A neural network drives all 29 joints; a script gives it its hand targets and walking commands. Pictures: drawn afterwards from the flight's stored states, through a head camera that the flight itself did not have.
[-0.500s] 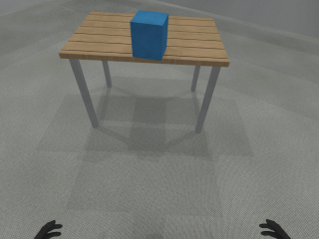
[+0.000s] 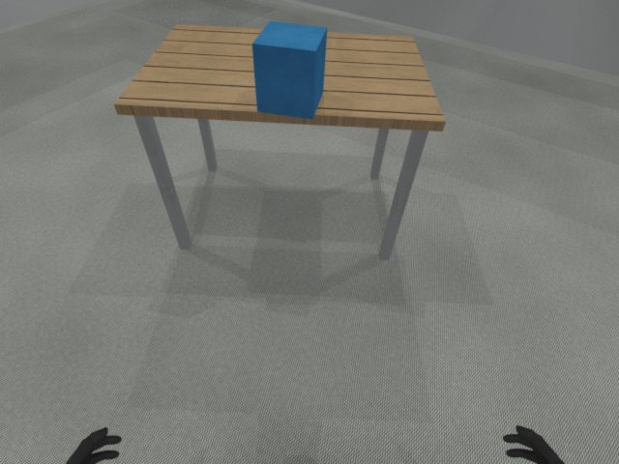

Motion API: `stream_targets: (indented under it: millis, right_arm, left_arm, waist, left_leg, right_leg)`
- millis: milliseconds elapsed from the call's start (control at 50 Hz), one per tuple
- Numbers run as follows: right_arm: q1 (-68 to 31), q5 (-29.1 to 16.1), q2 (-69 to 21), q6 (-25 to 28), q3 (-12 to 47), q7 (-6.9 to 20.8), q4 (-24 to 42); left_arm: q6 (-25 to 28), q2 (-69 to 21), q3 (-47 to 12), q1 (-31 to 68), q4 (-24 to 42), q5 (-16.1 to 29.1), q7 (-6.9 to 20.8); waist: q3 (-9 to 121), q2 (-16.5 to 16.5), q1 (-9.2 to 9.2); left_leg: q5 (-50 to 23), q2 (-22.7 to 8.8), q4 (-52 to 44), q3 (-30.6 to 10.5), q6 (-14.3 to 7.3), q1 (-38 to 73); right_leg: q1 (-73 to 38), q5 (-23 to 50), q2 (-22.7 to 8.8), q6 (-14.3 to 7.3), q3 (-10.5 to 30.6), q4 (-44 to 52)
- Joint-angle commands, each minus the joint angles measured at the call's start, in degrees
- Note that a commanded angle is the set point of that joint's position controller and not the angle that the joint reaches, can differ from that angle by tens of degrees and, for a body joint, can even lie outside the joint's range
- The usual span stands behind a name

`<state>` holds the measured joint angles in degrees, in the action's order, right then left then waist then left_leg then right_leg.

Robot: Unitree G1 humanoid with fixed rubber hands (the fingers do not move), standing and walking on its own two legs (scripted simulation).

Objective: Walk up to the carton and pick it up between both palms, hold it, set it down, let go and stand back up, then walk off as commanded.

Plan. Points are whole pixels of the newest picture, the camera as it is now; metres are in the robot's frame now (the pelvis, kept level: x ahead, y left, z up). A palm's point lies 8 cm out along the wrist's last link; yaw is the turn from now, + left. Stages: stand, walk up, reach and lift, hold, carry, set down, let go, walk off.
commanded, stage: stand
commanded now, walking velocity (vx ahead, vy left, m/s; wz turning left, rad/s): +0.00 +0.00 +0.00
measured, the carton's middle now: (291, 70) +1.11 -0.01 +0.01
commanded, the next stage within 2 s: none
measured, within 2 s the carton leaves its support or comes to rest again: neither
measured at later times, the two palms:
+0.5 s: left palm out of the picture +0.14 +0.30 -0.08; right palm out of the picture +0.11 -0.31 -0.07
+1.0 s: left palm out of the picture +0.14 +0.30 -0.08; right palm out of the picture +0.11 -0.31 -0.07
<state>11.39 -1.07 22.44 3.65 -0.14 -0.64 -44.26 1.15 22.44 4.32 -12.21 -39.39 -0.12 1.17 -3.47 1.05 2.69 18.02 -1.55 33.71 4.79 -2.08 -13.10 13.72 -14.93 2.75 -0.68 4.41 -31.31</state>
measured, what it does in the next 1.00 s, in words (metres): stands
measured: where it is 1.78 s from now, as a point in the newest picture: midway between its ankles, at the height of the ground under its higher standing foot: outside the picture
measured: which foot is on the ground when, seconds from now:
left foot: down 0.00-1.00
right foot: down 0.00-1.00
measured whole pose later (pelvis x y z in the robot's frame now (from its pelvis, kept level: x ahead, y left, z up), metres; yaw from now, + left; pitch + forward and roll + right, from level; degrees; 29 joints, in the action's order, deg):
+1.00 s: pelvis +0.00 +0.00 +0.00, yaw +0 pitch -3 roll -1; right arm 11.4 -1.1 22.4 3.5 -0.1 -0.6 -44.5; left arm 1.1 22.4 4.3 -12.2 -39.7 -0.1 1.0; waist -3.3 1.0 2.7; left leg 17.8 -1.6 33.2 4.8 -2.1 -12.7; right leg 13.2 -14.5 2.7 -0.7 4.4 -30.3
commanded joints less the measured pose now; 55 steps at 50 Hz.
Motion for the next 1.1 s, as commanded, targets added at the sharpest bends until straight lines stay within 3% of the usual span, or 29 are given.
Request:
stream_targets:
  millis: [0,40,60,80,160,200,220,260,300,400,440,480,580,620,700,720,740,800,820,840,900,940,960,1020,1060,1080]
  right_arm:
    - [-4.87,2.10,10.46,0.25,-2.85,0.06,-1.06]
    - [-4.57,2.27,10.22,0.08,-2.78,0.26,-1.08]
    - [-4.40,2.15,10.12,-0.10,-2.68,0.01,-1.16]
    - [-3.88,2.34,9.58,0.18,-2.59,0.11,-1.28]
    - [-5.59,2.28,9.14,0.19,-2.42,0.39,-0.65]
    - [-4.34,1.89,9.84,0.16,-2.74,0.24,-1.29]
    - [-4.79,2.56,9.77,0.21,-2.58,-0.05,-1.04]
    - [-4.55,2.39,11.03,0.19,-3.06,-0.04,-0.77]
    - [-4.64,2.38,10.73,0.03,-3.13,0.30,-0.83]
    - [-5.16,2.07,10.01,0.14,-2.46,0.38,-1.06]
    - [-5.80,2.52,10.55,-0.12,-2.76,0.09,-1.27]
    - [-5.35,2.25,10.33,0.21,-2.61,0.25,-1.02]
    - [-4.68,2.12,10.15,0.37,-2.80,0.30,-1.26]
    - [-4.97,2.19,10.06,0.08,-2.92,0.24,-0.86]
    - [-3.94,2.29,9.92,0.05,-2.86,0.14,-1.43]
    - [-4.44,1.90,9.61,-0.07,-2.55,0.23,-1.23]
    - [-4.30,2.06,9.77,0.00,-2.87,0.33,-1.43]
    - [-4.57,2.02,9.76,0.24,-2.75,0.07,-1.31]
    - [-4.80,2.33,10.66,0.17,-2.77,0.13,-1.51]
    - [-4.05,1.93,9.43,0.06,-2.52,0.23,-0.94]
    - [-4.54,2.39,10.45,0.22,-2.63,0.38,-0.92]
    - [-4.87,2.56,9.47,0.20,-2.57,0.17,-1.19]
    - [-4.28,2.14,10.72,0.15,-3.00,0.27,-1.12]
    - [-4.39,2.22,9.37,0.22,-2.61,0.10,-1.36]
    - [-4.30,2.31,10.93,0.04,-3.00,0.17,-1.40]
    - [-4.92,2.41,10.41,0.02,-2.83,0.18,-0.87]
  left_arm:
    - [1.09,7.16,0.07,5.89,-1.54,0.36,-0.18]
    - [1.16,9.11,0.55,6.01,-1.71,0.47,-0.29]
    - [1.05,8.41,0.28,6.91,-1.37,-0.14,-0.30]
    - [1.19,8.39,0.63,5.25,-1.80,-0.01,-0.25]
    - [1.22,9.42,0.91,5.88,-1.79,-0.16,-0.64]
    - [1.01,8.44,0.32,5.77,-1.52,0.05,-0.47]
    - [1.08,8.50,0.47,5.56,-1.73,0.03,-0.58]
    - [1.49,7.83,-0.02,5.22,-1.63,-0.04,-0.58]
    - [1.26,8.13,0.12,5.23,-2.15,-0.02,-0.44]
    - [1.18,8.74,0.18,5.55,-1.69,0.07,-0.46]
    - [1.08,8.66,0.49,4.55,-2.36,0.04,-0.46]
    - [1.18,9.22,0.72,5.04,-2.35,0.09,-0.73]
    - [1.09,8.25,0.38,6.53,-2.07,0.22,-0.38]
    - [1.28,7.94,0.18,6.68,-2.11,-0.03,-0.66]
    - [1.26,8.90,0.50,5.63,-2.11,0.04,-0.27]
    - [1.09,9.65,0.55,6.67,-2.21,0.29,-0.40]
    - [1.36,9.09,0.62,5.93,-2.23,0.11,-0.49]
    - [1.32,8.29,0.35,6.24,-1.63,-0.02,-0.37]
    - [1.30,8.63,0.22,4.83,-2.35,0.19,-0.47]
    - [1.26,8.46,0.21,6.32,-2.17,0.18,-0.29]
    - [1.06,8.47,0.45,6.49,-2.14,0.01,-0.54]
    - [1.29,8.84,0.53,7.20,-1.73,-0.06,-0.62]
    - [1.21,8.23,0.24,5.55,-2.29,0.35,-0.64]
    - [1.34,9.02,0.42,6.12,-2.28,-0.25,-0.82]
    - [1.01,7.85,0.09,6.00,-2.26,0.25,-0.62]
    - [1.00,8.19,0.39,6.26,-1.80,0.06,-0.47]
  waist:
    - [6.10,-5.21,-2.91]
    - [4.06,-4.78,-2.94]
    - [3.97,-6.33,-2.09]
    - [5.82,-3.53,-2.78]
    - [5.65,-4.88,-3.08]
    - [5.03,-3.05,-2.71]
    - [5.18,-4.92,-2.71]
    - [4.33,-5.55,-2.84]
    - [4.36,-3.05,-2.88]
    - [4.59,-6.26,-2.62]
    - [4.71,-3.22,-3.72]
    - [4.44,-5.20,-2.97]
    - [4.67,-5.47,-2.61]
    - [6.59,-2.57,-2.30]
    - [5.79,-6.24,-2.31]
    - [4.80,-4.19,-2.40]
    - [6.39,-4.28,-2.95]
    - [5.59,-5.29,-2.31]
    - [4.85,-6.31,-3.07]
    - [3.94,-4.08,-1.92]
    - [4.55,-4.94,-2.48]
    - [5.89,-2.46,-2.82]
    - [5.85,-5.39,-2.46]
    - [6.18,-2.94,-2.13]
    - [4.60,-6.68,-2.71]
    - [4.90,-5.91,-2.39]
  left_leg:
    - [-8.96,-6.81,-14.44,-10.89,-0.60,1.64]
    - [-9.01,-6.65,-15.03,-10.54,-0.57,0.98]
    - [-9.82,-6.66,-15.26,-10.03,-0.32,1.20]
    - [-10.32,-7.11,-14.72,-10.93,-0.58,2.36]
    - [-7.48,-6.90,-14.81,-11.12,-0.83,1.44]
    - [-9.67,-6.92,-14.34,-10.69,-0.37,1.73]
    - [-9.71,-7.06,-14.59,-10.46,-0.56,1.86]
    - [-8.95,-6.90,-15.24,-11.22,-0.73,1.37]
    - [-7.65,-6.66,-14.83,-10.54,-0.47,1.85]
    - [-9.17,-7.26,-15.33,-10.79,-0.32,1.36]
    - [-8.05,-7.22,-15.35,-10.72,-0.83,1.10]
    - [-7.23,-6.55,-15.34,-10.25,-0.43,1.36]
    - [-9.83,-6.17,-14.65,-10.33,-0.13,1.81]
    - [-11.01,-7.00,-14.10,-10.39,-0.43,3.09]
    - [-11.89,-6.62,-14.51,-9.79,-0.11,2.77]
    - [-10.77,-6.75,-14.76,-11.06,-0.34,1.28]
    - [-10.74,-6.92,-14.93,-10.58,-0.56,2.72]
    - [-9.15,-6.61,-14.83,-10.84,-0.30,2.61]
    - [-9.31,-7.35,-15.37,-11.13,-0.74,1.05]
    - [-6.96,-7.00,-15.49,-11.14,-0.35,0.17]
    - [-9.15,-6.90,-15.07,-10.62,-0.49,1.38]
    - [-11.59,-7.34,-15.09,-11.15,-0.86,2.70]
    - [-12.03,-6.88,-14.15,-10.18,-0.45,2.99]
    - [-11.15,-6.92,-14.45,-10.88,-0.20,4.23]
    - [-9.85,-7.12,-15.91,-11.15,-0.18,1.84]
    - [-10.09,-7.12,-15.81,-11.11,-0.27,1.69]
  right_leg:
    - [-4.41,11.23,-7.18,-3.06,4.09,5.91]
    - [-3.58,10.44,-6.76,-2.77,3.87,6.64]
    - [-3.50,11.68,-6.81,-2.91,4.24,6.06]
    - [-4.86,12.02,-7.04,-2.84,4.03,5.74]
    - [-4.46,9.80,-7.37,-3.15,4.20,6.85]
    - [-4.24,11.77,-7.36,-3.39,4.35,6.58]
    - [-4.31,11.79,-7.31,-3.23,4.43,6.45]
    - [-3.58,10.24,-6.99,-3.18,4.35,6.30]
    - [-3.12,10.81,-6.82,-3.11,4.17,6.77]
    - [-3.17,10.84,-6.65,-2.98,3.85,5.68]
    - [-4.23,9.81,-6.34,-2.54,3.65,6.34]
    - [-4.18,10.08,-7.11,-3.06,4.44,6.50]
    - [-4.37,11.80,-7.29,-2.75,4.27,7.51]
    - [-4.74,13.28,-7.36,-3.10,3.73,6.48]
    - [-5.22,13.39,-7.29,-2.65,3.95,6.43]
    - [-4.45,12.01,-7.38,-3.04,3.85,6.15]
    - [-5.11,11.57,-7.08,-2.81,3.95,6.61]
    - [-4.34,11.27,-7.12,-2.91,4.08,6.50]
    - [-4.63,11.27,-6.98,-2.94,4.03,6.53]
    - [-4.57,10.90,-6.93,-2.77,3.50,6.91]
    - [-4.16,11.61,-7.50,-3.14,4.43,6.93]
    - [-4.55,11.82,-7.19,-3.14,3.87,6.83]
    - [-4.90,13.43,-7.62,-3.46,4.41,6.95]
    - [-4.47,12.77,-7.40,-3.10,4.10,7.20]
    - [-4.57,10.50,-6.82,-3.23,3.95,6.45]
    - [-5.43,12.00,-6.98,-2.88,3.22,6.48]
